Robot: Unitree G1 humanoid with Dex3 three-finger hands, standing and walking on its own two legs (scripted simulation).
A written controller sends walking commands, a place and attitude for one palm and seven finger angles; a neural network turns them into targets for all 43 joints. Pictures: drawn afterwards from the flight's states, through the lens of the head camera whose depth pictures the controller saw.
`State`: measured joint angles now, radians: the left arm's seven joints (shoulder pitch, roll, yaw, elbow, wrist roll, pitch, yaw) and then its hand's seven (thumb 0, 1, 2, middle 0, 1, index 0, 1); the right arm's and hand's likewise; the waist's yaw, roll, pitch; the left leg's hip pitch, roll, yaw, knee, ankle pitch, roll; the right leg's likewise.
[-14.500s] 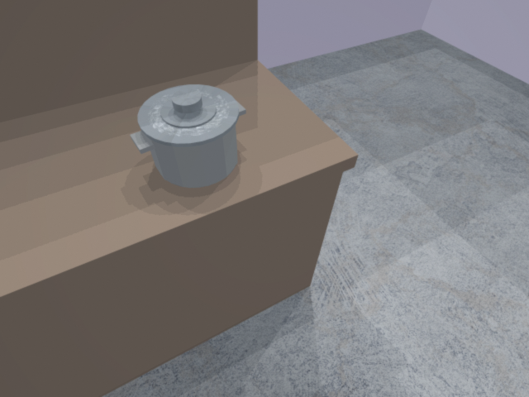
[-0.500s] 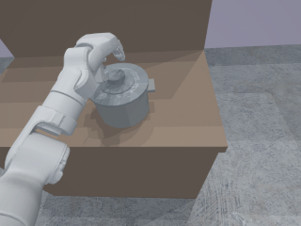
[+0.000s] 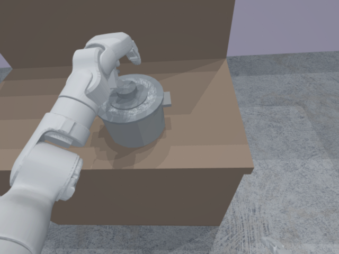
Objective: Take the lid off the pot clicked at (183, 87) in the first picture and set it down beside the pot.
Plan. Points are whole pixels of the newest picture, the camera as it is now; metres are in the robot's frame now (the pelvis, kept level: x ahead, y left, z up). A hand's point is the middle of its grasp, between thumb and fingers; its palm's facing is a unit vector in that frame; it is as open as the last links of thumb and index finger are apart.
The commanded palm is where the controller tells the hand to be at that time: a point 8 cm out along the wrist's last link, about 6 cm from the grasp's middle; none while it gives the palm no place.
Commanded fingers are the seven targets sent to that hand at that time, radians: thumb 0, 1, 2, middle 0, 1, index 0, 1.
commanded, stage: move the open hand above the knob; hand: left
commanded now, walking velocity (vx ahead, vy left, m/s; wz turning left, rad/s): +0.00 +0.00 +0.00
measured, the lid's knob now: (126, 89) +0.50 +0.12 +0.12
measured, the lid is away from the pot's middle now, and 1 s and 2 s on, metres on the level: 0.00 0.00 0.00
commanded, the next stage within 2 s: lower the open fingers around the knob in 0.30 s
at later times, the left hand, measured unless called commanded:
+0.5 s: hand (113, 77) +0.46 +0.12 +0.19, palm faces -0.27 -0.06 -0.96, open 10.1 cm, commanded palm +0.45 +0.13 +0.25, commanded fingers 0.00 -0.33 1.51 -0.84 -0.08 -0.84 -0.08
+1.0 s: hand (120, 89) +0.46 +0.12 +0.15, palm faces -0.39 -0.08 -0.92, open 10.1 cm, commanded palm +0.46 +0.12 +0.21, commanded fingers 0.00 -0.33 1.51 -0.84 -0.08 -0.84 -0.08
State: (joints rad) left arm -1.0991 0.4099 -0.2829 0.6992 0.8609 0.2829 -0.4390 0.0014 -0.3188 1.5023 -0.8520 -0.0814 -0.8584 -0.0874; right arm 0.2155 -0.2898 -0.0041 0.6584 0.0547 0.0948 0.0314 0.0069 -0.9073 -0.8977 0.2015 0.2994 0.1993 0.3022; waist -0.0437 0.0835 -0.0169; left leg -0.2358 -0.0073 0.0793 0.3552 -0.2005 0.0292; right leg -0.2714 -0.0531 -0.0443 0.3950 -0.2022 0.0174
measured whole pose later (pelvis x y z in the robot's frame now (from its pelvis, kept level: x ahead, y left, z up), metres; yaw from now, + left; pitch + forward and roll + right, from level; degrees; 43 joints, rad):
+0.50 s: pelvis +0.00 +0.01 +0.00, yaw +1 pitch +4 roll +1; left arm -1.11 0.39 -0.33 0.74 0.85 0.32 -0.45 0.00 -0.32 1.50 -0.85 -0.08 -0.86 -0.09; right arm 0.22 -0.28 0.01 0.67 0.06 0.11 0.04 0.01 -0.91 -0.90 0.20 0.30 0.20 0.30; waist -0.05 0.08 -0.02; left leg -0.24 -0.03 0.07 0.35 -0.19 0.04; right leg -0.27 -0.07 -0.05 0.39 -0.19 0.03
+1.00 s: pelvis +0.00 +0.01 +0.00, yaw +0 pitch +5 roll +0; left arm -1.13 0.35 -0.33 0.88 0.86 0.31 -0.45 0.00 -0.32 1.50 -0.85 -0.08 -0.85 -0.09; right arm 0.25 -0.29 -0.01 0.68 0.04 0.09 0.02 0.01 -0.91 -0.90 0.20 0.30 0.20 0.30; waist -0.07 0.06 -0.02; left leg -0.26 -0.02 0.08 0.37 -0.21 0.04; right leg -0.30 -0.06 -0.04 0.41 -0.20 0.03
